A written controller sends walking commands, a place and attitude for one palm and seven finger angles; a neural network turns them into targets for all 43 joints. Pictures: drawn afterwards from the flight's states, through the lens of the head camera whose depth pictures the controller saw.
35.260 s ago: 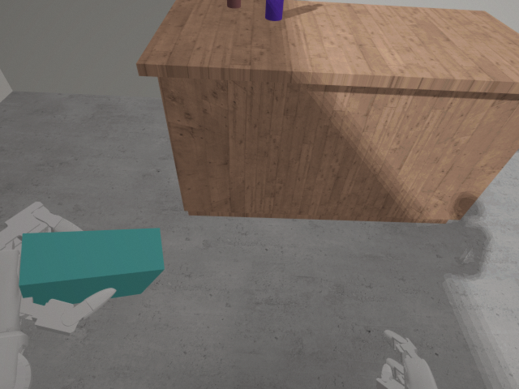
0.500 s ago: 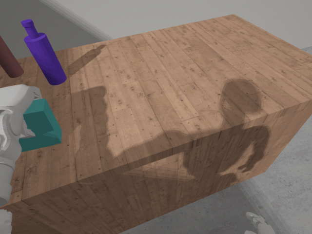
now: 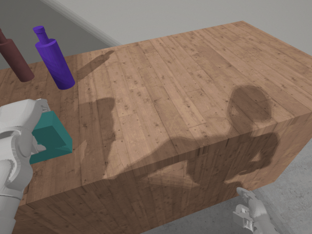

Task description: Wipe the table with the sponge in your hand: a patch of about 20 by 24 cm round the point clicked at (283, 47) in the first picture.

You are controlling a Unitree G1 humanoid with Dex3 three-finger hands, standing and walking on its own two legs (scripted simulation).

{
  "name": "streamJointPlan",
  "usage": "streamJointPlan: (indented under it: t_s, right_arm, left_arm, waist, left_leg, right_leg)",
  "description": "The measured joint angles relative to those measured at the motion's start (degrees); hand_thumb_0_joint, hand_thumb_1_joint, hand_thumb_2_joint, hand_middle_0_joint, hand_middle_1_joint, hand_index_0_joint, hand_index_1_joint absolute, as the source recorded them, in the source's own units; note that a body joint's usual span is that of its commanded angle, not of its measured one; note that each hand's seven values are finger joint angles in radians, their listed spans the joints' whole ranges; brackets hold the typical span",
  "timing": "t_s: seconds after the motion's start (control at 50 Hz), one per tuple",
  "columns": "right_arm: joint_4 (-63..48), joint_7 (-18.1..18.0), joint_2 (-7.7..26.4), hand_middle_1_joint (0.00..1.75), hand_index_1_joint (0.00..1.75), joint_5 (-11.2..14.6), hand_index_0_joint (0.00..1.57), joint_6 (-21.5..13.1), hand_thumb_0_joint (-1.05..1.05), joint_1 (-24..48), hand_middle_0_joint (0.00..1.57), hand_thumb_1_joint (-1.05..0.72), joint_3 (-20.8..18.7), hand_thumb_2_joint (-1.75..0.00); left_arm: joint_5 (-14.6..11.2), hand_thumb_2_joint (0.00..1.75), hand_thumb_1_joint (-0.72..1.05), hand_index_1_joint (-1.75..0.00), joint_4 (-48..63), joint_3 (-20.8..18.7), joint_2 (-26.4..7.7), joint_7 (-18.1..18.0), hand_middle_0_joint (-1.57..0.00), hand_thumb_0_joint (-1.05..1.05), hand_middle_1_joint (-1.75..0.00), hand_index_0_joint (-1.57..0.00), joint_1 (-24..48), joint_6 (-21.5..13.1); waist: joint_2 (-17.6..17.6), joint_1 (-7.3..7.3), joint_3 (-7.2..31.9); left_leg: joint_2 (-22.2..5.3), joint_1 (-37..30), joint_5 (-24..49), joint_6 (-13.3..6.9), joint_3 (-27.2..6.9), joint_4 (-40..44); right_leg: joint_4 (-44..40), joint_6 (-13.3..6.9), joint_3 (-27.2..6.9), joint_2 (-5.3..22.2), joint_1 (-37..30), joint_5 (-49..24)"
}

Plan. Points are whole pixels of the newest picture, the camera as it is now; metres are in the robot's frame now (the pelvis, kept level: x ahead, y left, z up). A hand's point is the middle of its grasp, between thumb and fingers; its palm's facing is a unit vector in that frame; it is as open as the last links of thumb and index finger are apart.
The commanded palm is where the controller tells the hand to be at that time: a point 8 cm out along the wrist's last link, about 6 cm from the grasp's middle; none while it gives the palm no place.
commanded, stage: wipe back along the first lane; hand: left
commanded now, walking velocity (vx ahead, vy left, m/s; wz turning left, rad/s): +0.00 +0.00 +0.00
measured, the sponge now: (42, 144) +0.29 +0.35 +0.09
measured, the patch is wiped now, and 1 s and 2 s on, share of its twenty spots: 0.95 0.95 0.95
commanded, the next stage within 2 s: lift the sponge slowly off the table in 0.24 s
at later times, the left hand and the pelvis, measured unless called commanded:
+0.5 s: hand (30, 143) +0.25 +0.32 +0.15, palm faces +0.08 -0.03 -1.00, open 9.4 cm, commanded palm +0.21 +0.32 +0.20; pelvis -0.01 +0.00 +0.00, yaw +0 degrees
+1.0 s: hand (24, 146) +0.24 +0.33 +0.15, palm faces +0.05 -0.04 -1.00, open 9.4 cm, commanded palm +0.21 +0.32 +0.23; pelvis -0.02 -0.01 +0.00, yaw +0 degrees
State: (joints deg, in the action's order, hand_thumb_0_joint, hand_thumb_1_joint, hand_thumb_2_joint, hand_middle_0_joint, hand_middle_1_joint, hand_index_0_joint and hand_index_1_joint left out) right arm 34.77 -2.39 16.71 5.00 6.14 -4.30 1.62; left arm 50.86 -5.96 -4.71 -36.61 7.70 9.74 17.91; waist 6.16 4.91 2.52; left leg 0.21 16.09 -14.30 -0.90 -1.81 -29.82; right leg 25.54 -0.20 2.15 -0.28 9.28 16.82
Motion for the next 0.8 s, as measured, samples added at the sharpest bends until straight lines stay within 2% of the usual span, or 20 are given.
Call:
streamJointPlan:
  t_s: [0.26, 0.48, 0.62, 0.8]
  right_arm:
    - [-0.62, 0.42, -0.96, 0.30, 0.30, -0.21, 0.20, -0.15, 0.01, 1.12, 0.20, -0.90, 1.54, -0.90]
    - [0.34, -0.47, -0.89, 0.30, 0.30, -0.25, 0.20, -0.94, 0.01, 0.78, 0.20, -0.90, 1.99, -0.90]
    - [0.86, -1.43, -0.66, 0.30, 0.30, -0.25, 0.20, -2.10, 0.01, 0.49, 0.20, -0.90, 2.06, -0.90]
    - [1.08, -1.88, -0.33, 0.30, 0.30, -0.60, 0.20, -3.02, 0.01, -0.13, 0.20, -0.90, 1.72, -0.90]
  left_arm:
    - [-0.48, 1.08, -0.45, -1.45, 11.05, 0.83, 1.27, -0.49, -0.74, 0.00, -1.45, -0.77, -7.00, 4.07]
    - [-1.18, 1.08, -0.45, -1.45, 12.94, 1.70, 0.91, -0.27, -0.75, 0.00, -1.45, -0.77, -8.07, 6.09]
    - [-1.16, 1.08, -0.46, -1.43, 9.30, 2.46, -0.11, 1.11, -0.76, 0.00, -1.43, -0.78, -4.58, 5.70]
    - [-2.55, 1.08, -0.46, -1.42, 8.24, 0.66, -1.66, 2.48, -0.77, 0.00, -1.42, -0.80, -4.93, 2.79]
  waist:
    - [-0.03, 1.07, -0.01]
    - [0.03, 1.29, -0.23]
    - [-0.28, 1.02, -0.93]
    - [-0.18, 0.73, -1.39]
  left_leg:
    - [0.12, -0.10, -0.25, -0.13, 0.16, -0.72]
    - [-0.11, -0.10, 0.00, 0.14, 0.14, -1.16]
    - [-0.39, -0.25, 0.42, 0.58, -0.42, -1.16]
    - [-0.96, -0.72, 0.41, 0.98, -0.52, -1.27]
  right_leg:
    - [0.82, 0.17, -0.15, 0.14, -0.02, 0.27]
    - [1.89, -0.08, -0.16, -0.08, 0.30, 0.34]
    - [2.06, -0.56, 0.35, -0.42, 0.10, 0.17]
    - [1.96, -0.98, 0.37, -1.01, -0.41, 0.00]
